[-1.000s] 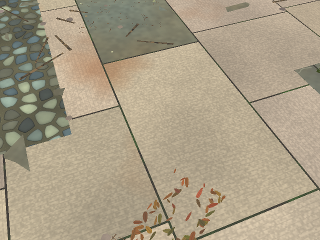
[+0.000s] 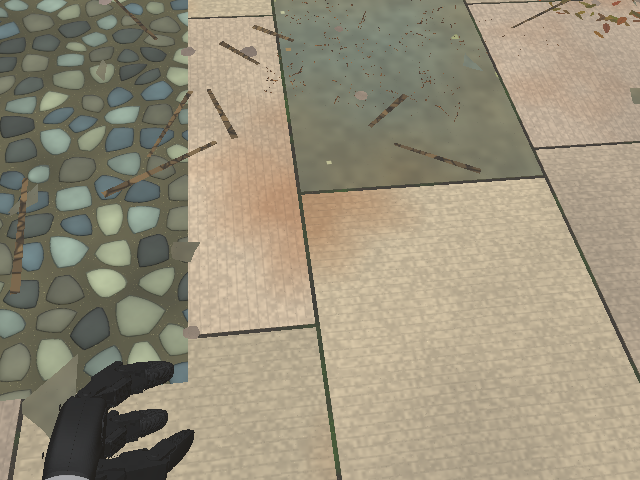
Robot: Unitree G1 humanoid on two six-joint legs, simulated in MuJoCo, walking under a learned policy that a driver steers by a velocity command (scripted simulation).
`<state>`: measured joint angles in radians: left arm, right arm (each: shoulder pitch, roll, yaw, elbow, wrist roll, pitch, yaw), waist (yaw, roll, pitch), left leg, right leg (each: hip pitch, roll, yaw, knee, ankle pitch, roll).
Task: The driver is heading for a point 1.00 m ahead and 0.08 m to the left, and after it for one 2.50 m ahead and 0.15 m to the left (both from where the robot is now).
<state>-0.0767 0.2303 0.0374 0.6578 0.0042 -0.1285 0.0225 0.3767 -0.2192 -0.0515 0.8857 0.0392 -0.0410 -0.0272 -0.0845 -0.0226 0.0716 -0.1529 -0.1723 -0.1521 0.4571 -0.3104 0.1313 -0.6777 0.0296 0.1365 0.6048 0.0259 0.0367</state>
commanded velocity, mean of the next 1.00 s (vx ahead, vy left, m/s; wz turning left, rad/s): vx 0.07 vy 0.00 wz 0.31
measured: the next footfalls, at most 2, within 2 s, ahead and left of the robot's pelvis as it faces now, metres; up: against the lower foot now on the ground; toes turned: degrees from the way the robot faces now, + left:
right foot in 0.08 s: +0.28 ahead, -0.09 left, +0.00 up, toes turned +14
left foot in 0.50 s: +0.11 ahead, +0.13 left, +0.00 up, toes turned +31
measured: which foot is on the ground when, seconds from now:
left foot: down 0.00-0.08, up 0.10-0.48, down 0.50-1.00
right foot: up 0.00-0.06, down 0.08-0.50, up 0.52-1.00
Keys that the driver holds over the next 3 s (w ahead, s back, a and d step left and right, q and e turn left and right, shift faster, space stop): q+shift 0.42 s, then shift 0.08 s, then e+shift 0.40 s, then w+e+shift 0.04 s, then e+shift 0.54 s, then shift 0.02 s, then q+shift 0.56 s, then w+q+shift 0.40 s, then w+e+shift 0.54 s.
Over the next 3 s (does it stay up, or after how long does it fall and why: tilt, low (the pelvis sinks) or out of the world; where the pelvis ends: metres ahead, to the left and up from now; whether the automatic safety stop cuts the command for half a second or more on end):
stays up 0.79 0.29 -0.02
